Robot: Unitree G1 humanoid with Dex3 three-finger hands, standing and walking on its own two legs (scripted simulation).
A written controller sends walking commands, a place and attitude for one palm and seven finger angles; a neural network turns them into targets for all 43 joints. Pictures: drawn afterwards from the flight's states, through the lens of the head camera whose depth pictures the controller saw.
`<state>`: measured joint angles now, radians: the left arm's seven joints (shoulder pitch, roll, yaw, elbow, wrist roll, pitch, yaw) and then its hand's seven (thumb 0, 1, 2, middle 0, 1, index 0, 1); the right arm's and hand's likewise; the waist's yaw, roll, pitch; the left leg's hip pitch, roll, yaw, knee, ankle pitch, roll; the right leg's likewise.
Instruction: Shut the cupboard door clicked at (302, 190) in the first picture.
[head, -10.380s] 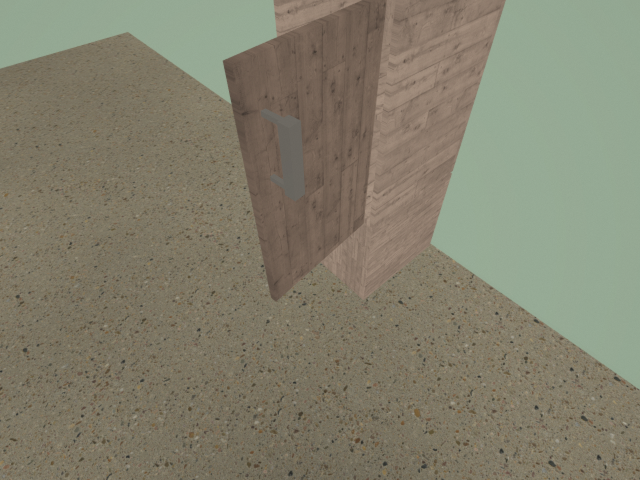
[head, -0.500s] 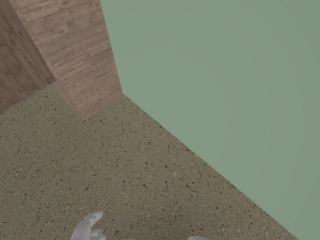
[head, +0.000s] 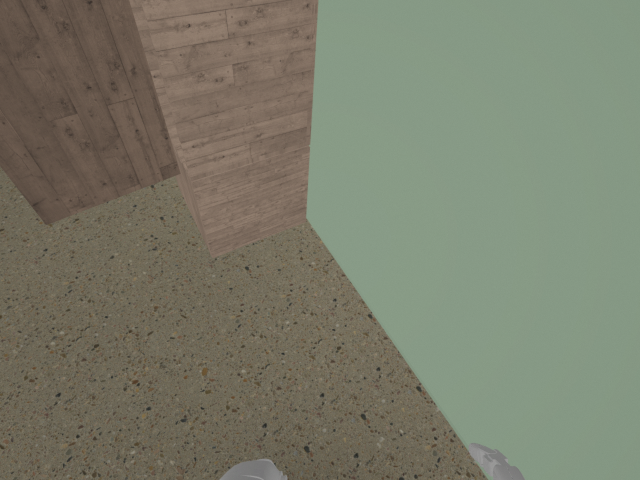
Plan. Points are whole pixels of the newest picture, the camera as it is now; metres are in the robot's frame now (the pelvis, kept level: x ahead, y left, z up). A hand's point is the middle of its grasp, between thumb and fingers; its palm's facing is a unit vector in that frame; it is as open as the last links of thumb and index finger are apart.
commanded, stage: walk to a spot facing it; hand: left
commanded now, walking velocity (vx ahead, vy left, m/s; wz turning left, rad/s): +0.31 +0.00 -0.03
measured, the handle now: out of the picture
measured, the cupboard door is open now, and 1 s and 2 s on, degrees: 96 96 96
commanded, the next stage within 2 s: turn to face it in 0.10 s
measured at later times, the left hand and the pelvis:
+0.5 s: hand (242, 347) +0.32 +0.15 -0.14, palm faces +0.04 -0.98 -0.21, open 7.3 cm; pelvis +0.18 -0.03 +0.01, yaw +6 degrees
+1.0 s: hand (158, 417) +0.20 +0.26 -0.16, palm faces +0.40 -0.88 -0.24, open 7.4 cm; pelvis +0.22 +0.03 +0.02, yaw +21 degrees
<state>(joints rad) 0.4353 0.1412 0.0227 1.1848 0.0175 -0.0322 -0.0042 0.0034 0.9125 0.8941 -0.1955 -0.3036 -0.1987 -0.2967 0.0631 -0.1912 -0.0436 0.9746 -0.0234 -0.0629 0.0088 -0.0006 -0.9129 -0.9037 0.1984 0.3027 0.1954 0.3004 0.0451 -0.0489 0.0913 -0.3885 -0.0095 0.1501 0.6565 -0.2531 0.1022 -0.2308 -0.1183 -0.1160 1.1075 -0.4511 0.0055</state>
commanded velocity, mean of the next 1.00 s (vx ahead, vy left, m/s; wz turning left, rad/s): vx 0.04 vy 0.00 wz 0.45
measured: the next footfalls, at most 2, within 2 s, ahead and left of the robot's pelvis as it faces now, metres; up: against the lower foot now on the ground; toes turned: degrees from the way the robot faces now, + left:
right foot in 0.42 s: +0.29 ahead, -0.13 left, +0.00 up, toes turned -4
left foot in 0.80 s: +0.26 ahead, +0.12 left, +0.00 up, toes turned +24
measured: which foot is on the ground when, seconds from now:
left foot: down 0.00-0.42, up 0.44-0.78, down 0.80-1.00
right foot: up 0.00-0.40, down 0.42-0.80, up 0.82-1.00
